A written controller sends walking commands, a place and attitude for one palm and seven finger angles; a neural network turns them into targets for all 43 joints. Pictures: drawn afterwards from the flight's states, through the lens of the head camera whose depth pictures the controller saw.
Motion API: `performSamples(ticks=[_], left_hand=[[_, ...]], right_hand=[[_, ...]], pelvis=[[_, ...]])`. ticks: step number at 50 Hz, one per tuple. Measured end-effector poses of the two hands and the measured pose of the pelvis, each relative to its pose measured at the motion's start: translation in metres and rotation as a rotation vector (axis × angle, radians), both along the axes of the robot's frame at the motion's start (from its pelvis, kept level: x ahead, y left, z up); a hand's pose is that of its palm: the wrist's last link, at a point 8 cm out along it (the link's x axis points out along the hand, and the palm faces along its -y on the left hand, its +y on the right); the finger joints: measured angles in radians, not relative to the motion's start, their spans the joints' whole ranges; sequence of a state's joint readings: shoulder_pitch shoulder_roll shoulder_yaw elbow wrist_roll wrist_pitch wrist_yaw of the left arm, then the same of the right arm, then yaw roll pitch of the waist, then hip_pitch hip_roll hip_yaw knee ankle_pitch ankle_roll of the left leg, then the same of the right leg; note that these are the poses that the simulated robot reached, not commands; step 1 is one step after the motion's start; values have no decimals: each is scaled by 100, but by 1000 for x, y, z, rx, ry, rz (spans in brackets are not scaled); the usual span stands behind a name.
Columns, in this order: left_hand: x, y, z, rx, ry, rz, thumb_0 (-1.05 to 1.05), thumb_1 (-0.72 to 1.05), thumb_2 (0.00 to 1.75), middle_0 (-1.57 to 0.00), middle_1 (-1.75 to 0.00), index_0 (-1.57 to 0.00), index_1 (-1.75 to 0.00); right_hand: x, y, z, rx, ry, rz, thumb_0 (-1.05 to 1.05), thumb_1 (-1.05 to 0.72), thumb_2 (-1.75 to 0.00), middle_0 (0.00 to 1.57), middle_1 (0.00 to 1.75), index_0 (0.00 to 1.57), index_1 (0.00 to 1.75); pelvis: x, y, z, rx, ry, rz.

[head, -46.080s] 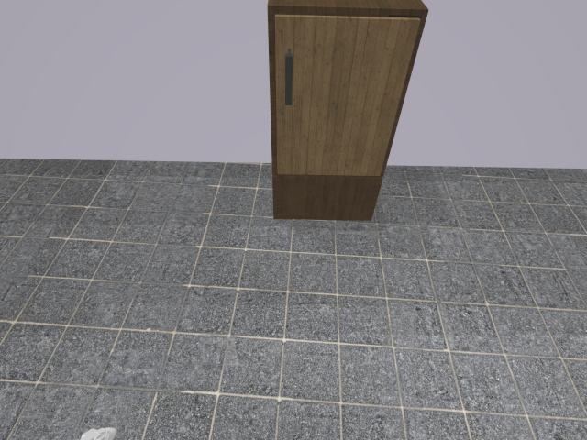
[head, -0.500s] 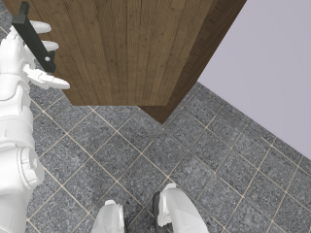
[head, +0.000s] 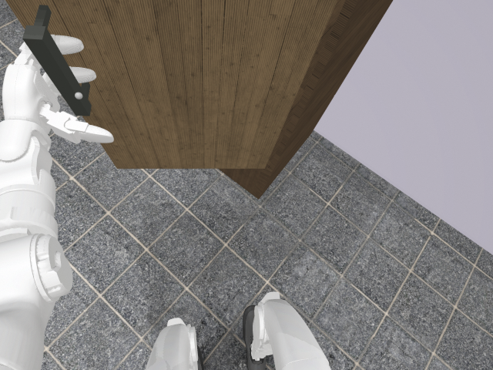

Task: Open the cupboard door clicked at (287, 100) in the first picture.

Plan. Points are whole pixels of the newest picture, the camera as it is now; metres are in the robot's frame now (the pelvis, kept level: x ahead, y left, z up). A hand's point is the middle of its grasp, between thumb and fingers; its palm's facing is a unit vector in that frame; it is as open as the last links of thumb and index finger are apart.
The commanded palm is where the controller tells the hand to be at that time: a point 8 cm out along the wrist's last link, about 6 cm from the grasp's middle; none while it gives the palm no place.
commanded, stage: close the thumb around the handle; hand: left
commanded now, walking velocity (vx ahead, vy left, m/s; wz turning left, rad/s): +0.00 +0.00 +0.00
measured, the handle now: (65, 66) +0.57 +0.22 +0.05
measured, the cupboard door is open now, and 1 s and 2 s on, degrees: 40 42 81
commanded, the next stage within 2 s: pull the door open along its arc in 0.66 s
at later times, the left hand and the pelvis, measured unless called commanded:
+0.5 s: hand (69, 98) +0.52 +0.21 +0.05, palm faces -0.04 -1.00 -0.02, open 6.8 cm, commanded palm +0.50 +0.24 +0.05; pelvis +0.00 +0.01 +0.00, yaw +0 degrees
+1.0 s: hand (75, 107) +0.50 +0.20 +0.05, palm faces -0.04 -1.00 -0.02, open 5.9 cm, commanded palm +0.45 +0.24 +0.05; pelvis +0.00 +0.01 +0.00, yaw -1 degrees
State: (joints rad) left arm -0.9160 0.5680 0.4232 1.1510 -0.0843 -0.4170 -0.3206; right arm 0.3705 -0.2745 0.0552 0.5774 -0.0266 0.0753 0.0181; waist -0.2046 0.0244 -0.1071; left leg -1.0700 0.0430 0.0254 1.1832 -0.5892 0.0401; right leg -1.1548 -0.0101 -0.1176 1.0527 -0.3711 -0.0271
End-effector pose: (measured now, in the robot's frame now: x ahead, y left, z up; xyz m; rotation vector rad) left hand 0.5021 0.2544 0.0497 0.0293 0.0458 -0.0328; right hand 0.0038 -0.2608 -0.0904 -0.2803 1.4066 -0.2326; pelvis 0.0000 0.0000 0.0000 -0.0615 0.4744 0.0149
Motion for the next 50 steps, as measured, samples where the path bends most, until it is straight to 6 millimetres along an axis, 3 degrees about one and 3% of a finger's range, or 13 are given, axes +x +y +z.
performSamples(ticks=[9,27,44,50], left_hand=[[0,1,0,-4,-7,-4,-1,-29,39,-31,-122,-30,-122],[-3,12,-1,-12,-11,-11,0,63,79,-37,-131,-38,-132],[-6,4,-1,-14,-14,-3,1,71,83,-34,-132,-34,-135],[-19,3,-1,-14,-17,-8,1,71,80,-33,-131,-34,-135]], right_hand=[[2,4,-1,3,-2,2,0,-90,-90,21,30,21,30],[1,8,0,-7,2,7,0,-90,-90,21,30,21,30],[0,10,0,6,-12,-3,0,-90,-90,21,30,21,30],[5,10,3,21,-36,-21,0,-90,-90,21,30,21,30]], pelvis=[[1,2,0,-3,-1,1],[-1,8,-1,-11,-2,5],[-1,6,0,-7,-11,-1],[2,6,5,1,-21,-15]])
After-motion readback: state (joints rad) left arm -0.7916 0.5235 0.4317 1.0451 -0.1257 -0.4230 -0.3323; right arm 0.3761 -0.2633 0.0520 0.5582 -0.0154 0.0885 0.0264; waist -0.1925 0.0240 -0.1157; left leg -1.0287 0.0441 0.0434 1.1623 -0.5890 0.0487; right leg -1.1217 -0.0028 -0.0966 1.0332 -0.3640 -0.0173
